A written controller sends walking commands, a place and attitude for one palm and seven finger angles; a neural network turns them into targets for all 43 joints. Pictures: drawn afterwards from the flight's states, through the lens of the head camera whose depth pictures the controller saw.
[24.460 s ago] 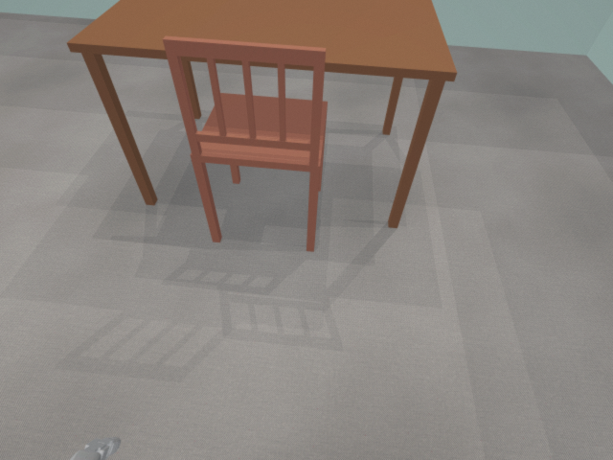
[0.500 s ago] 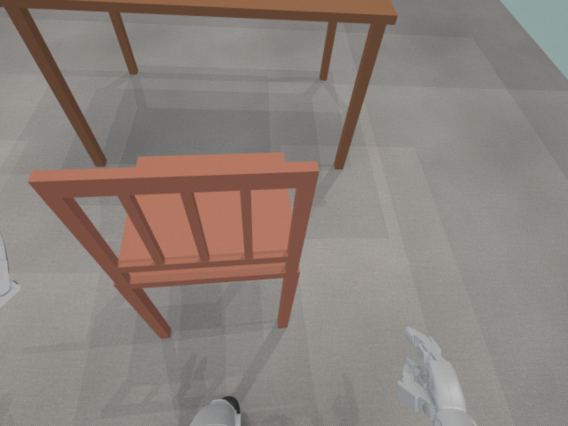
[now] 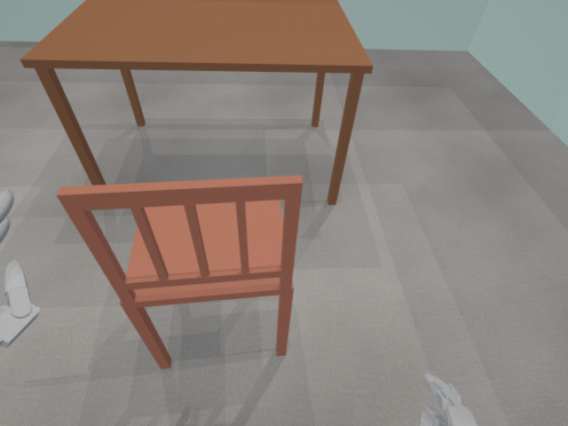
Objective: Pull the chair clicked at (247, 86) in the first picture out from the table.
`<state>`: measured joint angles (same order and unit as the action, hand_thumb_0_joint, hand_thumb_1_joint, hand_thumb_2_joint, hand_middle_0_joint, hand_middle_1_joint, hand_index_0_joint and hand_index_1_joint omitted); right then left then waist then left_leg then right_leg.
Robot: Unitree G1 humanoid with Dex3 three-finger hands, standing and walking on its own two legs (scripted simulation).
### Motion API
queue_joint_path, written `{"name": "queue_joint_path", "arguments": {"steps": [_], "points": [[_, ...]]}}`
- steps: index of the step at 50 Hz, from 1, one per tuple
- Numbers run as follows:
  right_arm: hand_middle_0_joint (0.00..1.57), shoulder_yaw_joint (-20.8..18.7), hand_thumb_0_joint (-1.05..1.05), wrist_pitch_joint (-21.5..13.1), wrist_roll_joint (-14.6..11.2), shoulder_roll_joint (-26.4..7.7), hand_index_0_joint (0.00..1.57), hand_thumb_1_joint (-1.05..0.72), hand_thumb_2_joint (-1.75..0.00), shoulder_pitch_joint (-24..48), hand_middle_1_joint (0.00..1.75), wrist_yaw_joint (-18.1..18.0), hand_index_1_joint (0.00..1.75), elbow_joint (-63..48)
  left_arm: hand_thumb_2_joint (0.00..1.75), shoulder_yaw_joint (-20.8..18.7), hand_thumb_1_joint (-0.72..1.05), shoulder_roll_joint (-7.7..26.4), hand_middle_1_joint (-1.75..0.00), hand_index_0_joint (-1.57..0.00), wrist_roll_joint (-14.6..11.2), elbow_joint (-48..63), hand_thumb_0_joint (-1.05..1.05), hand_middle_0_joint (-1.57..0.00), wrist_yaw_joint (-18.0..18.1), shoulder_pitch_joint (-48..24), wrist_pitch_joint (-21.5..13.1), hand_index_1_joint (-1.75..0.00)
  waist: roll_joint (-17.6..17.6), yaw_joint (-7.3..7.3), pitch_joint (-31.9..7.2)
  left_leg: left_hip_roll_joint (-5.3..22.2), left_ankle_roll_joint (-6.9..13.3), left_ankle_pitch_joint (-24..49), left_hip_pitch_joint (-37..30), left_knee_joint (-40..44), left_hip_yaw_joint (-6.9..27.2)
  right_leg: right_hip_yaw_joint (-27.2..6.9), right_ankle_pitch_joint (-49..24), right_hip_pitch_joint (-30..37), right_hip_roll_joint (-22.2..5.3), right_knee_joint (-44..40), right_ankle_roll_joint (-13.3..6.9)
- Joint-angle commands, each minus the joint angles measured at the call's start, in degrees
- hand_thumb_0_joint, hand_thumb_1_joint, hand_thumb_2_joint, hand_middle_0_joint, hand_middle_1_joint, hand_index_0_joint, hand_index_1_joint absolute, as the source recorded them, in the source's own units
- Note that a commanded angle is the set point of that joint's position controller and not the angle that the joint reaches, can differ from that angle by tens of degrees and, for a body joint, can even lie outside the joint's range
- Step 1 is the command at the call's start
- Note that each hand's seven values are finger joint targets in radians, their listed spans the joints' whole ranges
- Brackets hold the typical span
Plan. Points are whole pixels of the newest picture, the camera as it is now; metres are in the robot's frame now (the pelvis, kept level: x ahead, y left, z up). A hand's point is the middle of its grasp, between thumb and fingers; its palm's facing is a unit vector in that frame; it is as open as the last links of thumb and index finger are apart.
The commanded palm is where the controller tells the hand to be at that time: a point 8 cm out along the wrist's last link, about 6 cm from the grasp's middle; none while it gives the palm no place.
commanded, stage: stop stepping back and stand still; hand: left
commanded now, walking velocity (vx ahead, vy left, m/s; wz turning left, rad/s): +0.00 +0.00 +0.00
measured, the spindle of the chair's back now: (198, 241) +0.49 +0.20 -0.10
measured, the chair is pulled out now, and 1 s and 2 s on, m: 0.59 0.59 0.59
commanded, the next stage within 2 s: let the arm hang, fingers relaxed in 0.12 s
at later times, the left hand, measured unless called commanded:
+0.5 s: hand out of the picture +0.08 +0.16 -0.17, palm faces +0.08 -0.99 -0.15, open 7.1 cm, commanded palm none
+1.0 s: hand out of the picture -0.04 +0.14 -0.17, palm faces +0.08 -0.98 -0.19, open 7.4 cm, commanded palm none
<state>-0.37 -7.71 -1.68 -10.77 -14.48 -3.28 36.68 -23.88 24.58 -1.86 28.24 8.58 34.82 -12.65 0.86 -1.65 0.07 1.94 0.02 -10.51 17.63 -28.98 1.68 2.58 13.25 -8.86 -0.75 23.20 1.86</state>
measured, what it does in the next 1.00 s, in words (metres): stands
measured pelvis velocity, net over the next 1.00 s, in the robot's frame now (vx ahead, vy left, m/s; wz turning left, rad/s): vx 0.01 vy -0.02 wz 0.04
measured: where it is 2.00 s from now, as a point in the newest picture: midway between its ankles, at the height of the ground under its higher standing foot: outside the picture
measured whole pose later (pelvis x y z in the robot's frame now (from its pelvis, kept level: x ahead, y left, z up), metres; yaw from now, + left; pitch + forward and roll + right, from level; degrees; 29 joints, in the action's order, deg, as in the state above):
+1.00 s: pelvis +0.01 -0.02 +0.00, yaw +2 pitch -1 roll -1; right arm 0.0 0.8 0.6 -7.0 -20.5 -1.5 61.7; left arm 0.8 7.3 0.6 -61.9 2.0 21.7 1.0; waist 2.1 0.1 2.1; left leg 0.9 -1.4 -10.5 17.1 -28.9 3.9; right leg 4.8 17.4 -10.0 -1.6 28.9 0.0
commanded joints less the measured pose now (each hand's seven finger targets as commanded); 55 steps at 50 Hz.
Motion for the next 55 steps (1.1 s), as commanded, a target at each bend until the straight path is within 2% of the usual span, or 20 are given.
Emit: {"name": "queue_joint_path", "arguments": {"steps": [1, 10, 11, 12, 13, 16, 18, 20, 23, 26, 32, 35, 37, 41, 42, 46, 47, 50, 52, 55], "points": [[0.20, -2.72, 0.00, -2.83, 0.36, -7.80, 0.20, -0.90, -0.90, 6.86, 0.30, -0.72, 0.30, -8.66, 0.90, -6.70, 0.90, 8.59, -0.30, -0.20, -0.55, 8.78, 0.00, -0.20, 1.23, -4.55, -2.06, -0.30, 3.28, 0.56, -0.46, 3.15, 1.96, -14.80, -0.03, 9.13, 4.95, -4.18, 5.97, -2.61, -2.23, -5.94, -2.49], [0.20, -2.16, 0.00, -2.64, 0.49, -7.38, 0.20, -0.90, -0.90, 8.10, 0.30, -1.01, 0.30, -8.56, 0.90, -4.76, 0.90, 8.02, -0.30, -0.20, -0.52, 10.22, 0.00, -0.20, 1.53, -8.31, -0.87, -0.30, 2.85, 0.81, -0.97, 3.01, 1.80, -9.66, -2.00, 9.26, 4.72, -3.94, 1.39, -0.32, -2.80, -6.57, -2.39], [0.20, -4.34, 0.00, -2.42, 2.01, -15.06, 0.20, -0.90, -0.90, 7.66, 0.30, 4.04, 0.30, 4.70, 0.90, 17.28, 0.90, -3.71, -0.30, -0.20, 5.50, -34.80, 0.00, -0.20, -6.78, -9.27, 8.20, -0.30, 3.10, -0.45, 2.59, 3.31, 2.38, 6.91, 4.83, 0.36, 6.75, -0.60, -8.03, -7.50, -4.05, 5.19, -2.92], [0.20, -3.35, 0.00, 0.71, 2.10, -7.57, 0.20, -0.90, -0.90, 2.06, 0.30, 3.73, 0.30, 6.27, 0.90, 17.03, 0.90, -8.92, -0.30, -0.20, 4.69, -36.75, 0.00, -0.20, -7.94, -7.32, 11.94, -0.30, -0.16, 0.53, -3.54, 2.60, 2.12, 12.76, -0.99, -0.13, 2.97, -1.23, -9.52, -5.66, -4.28, 3.00, -2.50], [0.20, -2.53, 0.00, 2.18, 2.43, -7.37, 0.20, -0.90, -0.90, 1.73, 0.30, 3.44, 0.30, 5.43, 0.90, 18.56, 0.90, -9.85, -0.30, -0.20, 3.95, -38.71, 0.00, -0.20, -8.15, -8.61, 12.82, -0.30, -1.18, 1.02, -4.41, 3.95, 2.86, 9.64, 0.22, 0.42, 5.43, -1.32, -4.33, -6.47, -4.31, 3.48, -2.66], [0.20, -2.03, 0.00, 5.07, 3.12, -8.13, 0.20, -0.90, -0.90, 2.45, 0.30, 3.23, 0.30, 4.57, 0.90, 19.38, 0.90, -7.78, -0.30, -0.20, 3.86, -47.59, 0.00, -0.20, -7.94, -13.58, 13.10, -0.30, -8.97, 1.54, -3.70, 2.41, 3.34, 8.90, 1.50, -0.64, 6.98, -2.61, -3.81, -4.34, -5.09, 3.57, -3.88], [0.20, -2.02, 0.00, 6.20, 3.30, -8.65, 0.20, -0.90, -0.90, 2.01, 0.30, 3.01, 0.30, 5.30, 0.90, 19.84, 0.90, -6.38, -0.30, -0.20, 3.80, -54.32, 0.00, -0.20, -7.67, -16.00, 13.41, -0.30, -9.56, 1.46, -3.36, 1.70, 3.21, 11.81, -0.18, -0.44, 6.44, -3.05, -5.72, -3.58, -5.59, 3.74, -4.86], [0.20, -1.61, 0.00, 6.75, 3.17, -8.78, 0.20, -0.90, -0.90, 1.85, 0.30, 2.78, 0.30, 7.32, 0.90, 20.60, 0.90, -5.49, -0.30, -0.20, 3.42, -61.33, 0.00, -0.20, -7.39, -16.42, 13.69, -0.30, -4.22, 1.79, -3.08, 1.68, 3.11, 12.43, -1.07, 1.05, 6.66, -2.68, -4.99, -2.44, -5.15, 3.77, -4.41], [0.20, -1.00, 0.00, 7.14, 2.93, -8.41, 0.20, -0.90, -0.90, 0.95, 0.30, 2.50, 0.30, 10.95, 0.90, 21.65, 0.90, -4.90, -0.30, -0.20, 2.99, -70.56, 0.00, -0.20, -7.36, -15.34, 13.74, -0.30, 5.58, 2.10, -0.35, 1.95, 3.02, 5.96, -0.16, 4.18, 6.99, -2.44, -0.85, -2.07, -4.21, 2.00, -3.85], [0.20, -1.19, 0.00, 7.33, 3.17, -6.13, 0.20, -0.90, -0.90, -1.85, 0.30, 2.04, 0.30, 13.57, 0.90, 21.10, 0.90, -7.36, -0.30, -0.20, 2.89, -75.86, 0.00, -0.20, -7.11, -13.12, 13.53, -0.30, 12.32, 2.02, -1.67, 2.02, 2.83, -0.71, -1.06, 6.21, 7.14, -1.78, 0.89, -1.19, -3.83, 0.95, -4.38], [0.20, -1.45, 0.00, 7.90, 2.57, -5.08, 0.20, -0.90, -0.90, -6.99, 0.30, 1.68, 0.30, 17.80, 0.90, 22.56, 0.90, -8.11, -0.30, -0.20, 2.44, -82.97, 0.00, -0.20, -7.33, -12.23, 13.32, -0.30, 3.15, 1.68, 1.74, 2.62, 3.23, -5.29, -0.72, 7.97, 7.87, -0.86, 2.43, -2.19, -3.58, -1.57, -4.70], [0.20, -1.38, 0.00, 7.86, 2.49, -4.65, 0.20, -0.90, -0.90, -9.01, 0.30, 1.62, 0.30, 19.50, 0.90, 22.95, 0.90, -8.92, -0.30, -0.20, 2.36, -85.20, 0.00, -0.20, -7.11, -10.88, 13.26, -0.30, 1.29, 1.66, 1.95, 2.38, 3.12, -5.40, -1.03, 7.43, 7.34, -1.09, 3.56, -2.91, -4.19, -1.79, -4.73], [0.20, -1.27, 0.00, 8.05, 2.46, -3.95, 0.20, -0.90, -0.90, -9.61, 0.30, 1.55, 0.30, 20.66, 0.90, 23.24, 0.90, -9.14, -0.30, -0.20, 2.36, -86.41, 0.00, -0.20, -7.02, -10.54, 13.29, -0.30, -0.40, 1.59, 4.96, 1.95, 3.16, -5.63, -0.25, 7.01, 6.64, -1.25, 4.78, -4.69, -4.23, -2.65, -5.17], [0.20, -1.11, 0.00, 7.96, 2.49, -3.24, 0.20, -0.90, -0.90, -11.26, 0.30, 1.54, 0.30, 22.14, 0.90, 23.37, 0.90, -9.91, -0.30, -0.20, 2.29, -87.76, 0.00, -0.20, -6.75, -9.37, 13.26, -0.30, -0.83, 1.39, 4.58, 1.75, 2.95, -6.44, -0.99, 6.64, 6.29, -1.62, 6.81, -6.15, -4.56, -2.19, -5.19], [0.20, -1.05, 0.00, 8.03, 2.47, -2.77, 0.20, -0.90, -0.90, -10.71, 0.30, 1.47, 0.30, 22.49, 0.90, 23.45, 0.90, -10.05, -0.30, -0.20, 2.32, -88.09, 0.00, -0.20, -6.70, -9.27, 13.30, -0.30, -0.09, 1.66, 6.91, 1.72, 3.08, -6.22, -0.16, 6.79, 5.98, -1.69, 6.73, -7.01, -4.31, -2.66, -5.30], [0.20, -0.92, 0.00, 7.72, 2.43, -1.74, 0.20, -0.90, -0.90, -11.45, 0.30, 1.41, 0.30, 23.25, 0.90, 23.36, 0.90, -10.95, -0.30, -0.20, 2.29, -88.54, 0.00, -0.20, -6.44, -8.52, 13.02, -0.30, -2.08, 1.62, 4.38, 1.62, 2.88, -2.81, -1.80, 5.31, 5.30, -1.91, 4.99, -6.27, -4.87, -2.04, -5.27], [0.20, -0.84, 0.00, 7.84, 2.38, -1.29, 0.20, -0.90, -0.90, -10.95, 0.30, 1.36, 0.30, 23.52, 0.90, 23.43, 0.90, -11.10, -0.30, -0.20, 2.32, -88.74, 0.00, -0.20, -6.42, -8.92, 13.07, -0.30, -2.26, 1.71, 7.29, 1.44, 2.94, -2.48, -0.67, 5.29, 4.88, -1.76, 5.07, -7.12, -4.75, -2.75, -5.43], [0.20, -0.85, 0.00, 7.86, 2.51, -0.52, 0.20, -0.90, -0.90, -11.25, 0.30, 1.35, 0.30, 23.63, 0.90, 23.28, 0.90, -11.61, -0.30, -0.20, 2.30, -88.61, 0.00, -0.20, -6.27, -8.87, 12.96, -0.30, -2.01, 1.44, 6.32, 1.17, 2.50, -1.73, -1.84, 4.02, 4.23, -2.43, 5.59, -7.78, -5.30, -2.83, -5.63], [0.20, -0.84, 0.00, 7.89, 2.44, -0.07, 0.20, -0.90, -0.90, -10.82, 0.30, 1.22, 0.30, 23.98, 0.90, 23.23, 0.90, -11.92, -0.30, -0.20, 2.36, -88.51, 0.00, -0.20, -6.29, -9.56, 13.01, -0.30, -0.73, 1.49, 9.06, 1.29, 2.57, -1.08, -0.95, 4.29, 4.02, -2.17, 5.32, -8.67, -4.92, -3.18, -5.72], [0.20, -0.89, 0.00, 7.72, 2.56, 0.01, 0.20, -0.90, -0.90, -10.82, 0.30, 1.13, 0.30, 23.73, 0.90, 22.92, 0.90, -12.44, -0.30, -0.20, 2.35, -88.15, 0.00, -0.20, -6.24, -9.63, 12.95, -0.30, 0.14, 1.47, 6.61, 1.38, 2.38, -0.90, -1.36, 4.13, 4.43, -2.38, 4.33, -7.24, -4.90, -2.33, -5.58]]}}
